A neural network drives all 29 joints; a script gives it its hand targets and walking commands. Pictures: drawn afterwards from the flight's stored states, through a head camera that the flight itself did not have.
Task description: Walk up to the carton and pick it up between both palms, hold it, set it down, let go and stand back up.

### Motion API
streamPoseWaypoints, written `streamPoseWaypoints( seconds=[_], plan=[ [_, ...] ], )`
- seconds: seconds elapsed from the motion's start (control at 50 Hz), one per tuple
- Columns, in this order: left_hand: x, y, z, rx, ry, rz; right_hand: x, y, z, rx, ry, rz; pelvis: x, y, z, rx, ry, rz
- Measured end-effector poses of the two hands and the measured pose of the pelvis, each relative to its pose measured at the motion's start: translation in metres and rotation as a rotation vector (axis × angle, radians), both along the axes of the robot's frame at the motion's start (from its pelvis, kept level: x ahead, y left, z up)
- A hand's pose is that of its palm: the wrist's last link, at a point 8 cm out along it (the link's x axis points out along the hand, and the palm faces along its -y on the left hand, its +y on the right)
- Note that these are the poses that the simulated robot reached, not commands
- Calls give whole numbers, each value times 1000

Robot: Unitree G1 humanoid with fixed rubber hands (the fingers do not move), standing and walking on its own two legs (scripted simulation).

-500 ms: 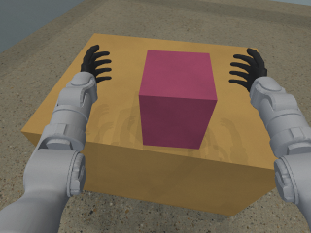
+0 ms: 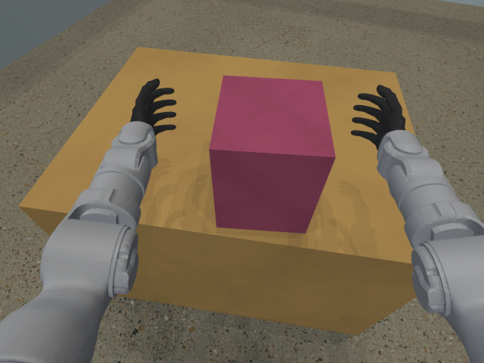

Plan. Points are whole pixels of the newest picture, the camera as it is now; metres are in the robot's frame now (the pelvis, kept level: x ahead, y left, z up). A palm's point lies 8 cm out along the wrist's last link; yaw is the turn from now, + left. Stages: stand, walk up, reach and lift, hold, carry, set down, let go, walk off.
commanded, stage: reach and lift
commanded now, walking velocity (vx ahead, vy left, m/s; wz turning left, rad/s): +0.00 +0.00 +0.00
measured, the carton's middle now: (266, 158) +0.53 -0.04 +0.01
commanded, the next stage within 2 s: none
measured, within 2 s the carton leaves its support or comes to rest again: neither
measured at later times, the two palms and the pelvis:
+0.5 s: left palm (159, 152) +0.48 +0.16 +0.08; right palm (364, 161) +0.45 -0.20 +0.08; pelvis -0.01 +0.00 -0.02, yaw +0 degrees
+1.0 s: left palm (184, 151) +0.48 +0.12 +0.08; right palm (358, 167) +0.44 -0.19 +0.08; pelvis -0.01 +0.01 -0.01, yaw -1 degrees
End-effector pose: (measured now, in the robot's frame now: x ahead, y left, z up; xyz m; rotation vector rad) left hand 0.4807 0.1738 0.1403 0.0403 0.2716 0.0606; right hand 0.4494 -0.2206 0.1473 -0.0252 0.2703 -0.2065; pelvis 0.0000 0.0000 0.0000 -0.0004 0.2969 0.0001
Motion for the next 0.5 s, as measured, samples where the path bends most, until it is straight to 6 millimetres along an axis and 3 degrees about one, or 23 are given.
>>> streamPoseWaypoints(
  seconds=[0.28,0.5],
  plan=[
    [-6,-6,-49,16,3,-5,-6,8,-55,-11,19,33,-5,0,-7,4,90,-1],
    [2,-12,-62,7,-13,-10,2,17,-65,-26,7,36,-9,0,-15,6,158,1]
  ],
)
